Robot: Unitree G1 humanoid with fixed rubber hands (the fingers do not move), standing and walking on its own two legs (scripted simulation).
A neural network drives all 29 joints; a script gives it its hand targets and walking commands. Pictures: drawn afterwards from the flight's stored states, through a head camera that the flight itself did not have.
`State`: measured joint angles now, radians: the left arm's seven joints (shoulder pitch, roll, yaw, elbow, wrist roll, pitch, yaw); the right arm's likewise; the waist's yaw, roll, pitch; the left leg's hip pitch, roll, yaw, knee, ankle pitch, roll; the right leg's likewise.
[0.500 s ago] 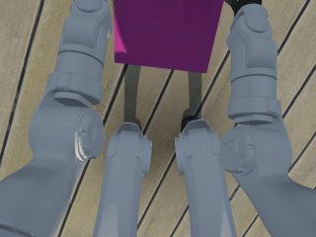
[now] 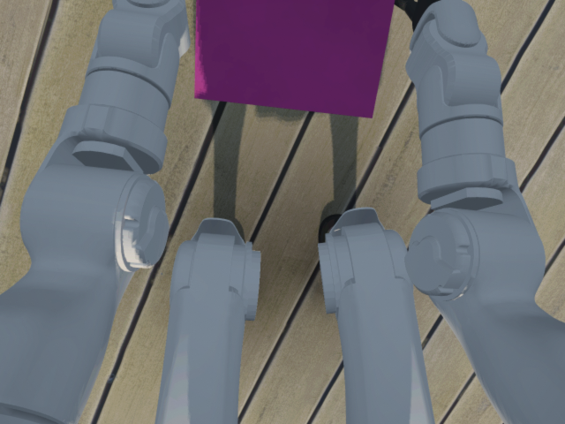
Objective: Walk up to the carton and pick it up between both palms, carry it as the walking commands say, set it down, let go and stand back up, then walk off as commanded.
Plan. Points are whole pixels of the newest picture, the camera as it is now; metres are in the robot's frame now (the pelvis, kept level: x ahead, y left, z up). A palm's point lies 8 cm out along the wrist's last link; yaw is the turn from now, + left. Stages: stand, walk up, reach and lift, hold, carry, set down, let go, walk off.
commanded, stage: set down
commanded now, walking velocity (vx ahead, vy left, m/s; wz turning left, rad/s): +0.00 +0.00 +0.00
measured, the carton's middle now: out of the picture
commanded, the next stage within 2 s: none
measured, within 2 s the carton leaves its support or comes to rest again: rests again in 0.46 s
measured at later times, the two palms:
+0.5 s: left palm out of the picture +0.58 +0.10 -0.17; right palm (436, 1) +0.54 -0.18 -0.17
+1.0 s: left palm out of the picture +0.58 +0.10 -0.18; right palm (436, 0) +0.54 -0.18 -0.17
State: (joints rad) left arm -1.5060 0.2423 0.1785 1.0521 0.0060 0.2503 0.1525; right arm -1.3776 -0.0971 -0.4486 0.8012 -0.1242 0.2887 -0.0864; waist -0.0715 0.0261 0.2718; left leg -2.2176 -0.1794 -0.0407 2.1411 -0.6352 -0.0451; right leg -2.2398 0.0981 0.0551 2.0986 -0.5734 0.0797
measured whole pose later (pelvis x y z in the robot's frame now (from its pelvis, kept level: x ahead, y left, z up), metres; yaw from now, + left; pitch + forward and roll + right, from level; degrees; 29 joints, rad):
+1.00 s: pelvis +0.00 +0.00 -0.01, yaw +0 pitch +39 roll -2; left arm -1.55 0.24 0.28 1.05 0.10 0.20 0.06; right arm -1.43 -0.13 -0.53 0.84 -0.16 0.24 0.01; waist -0.08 0.02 0.35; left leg -2.22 -0.14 -0.02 2.20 -0.66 -0.01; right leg -2.23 0.07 0.03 2.15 -0.60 0.06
